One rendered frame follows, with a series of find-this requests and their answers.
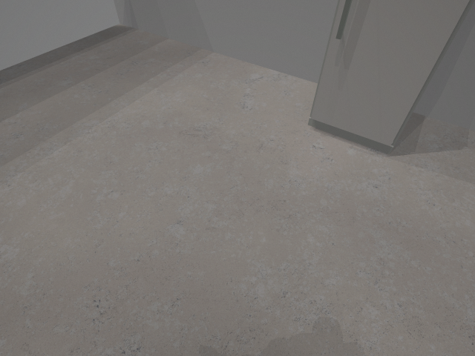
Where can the fridge door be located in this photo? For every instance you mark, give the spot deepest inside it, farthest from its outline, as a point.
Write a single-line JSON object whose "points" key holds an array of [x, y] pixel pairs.
{"points": [[374, 73]]}

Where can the handle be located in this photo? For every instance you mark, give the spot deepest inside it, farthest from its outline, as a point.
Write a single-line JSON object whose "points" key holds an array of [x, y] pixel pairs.
{"points": [[343, 19]]}

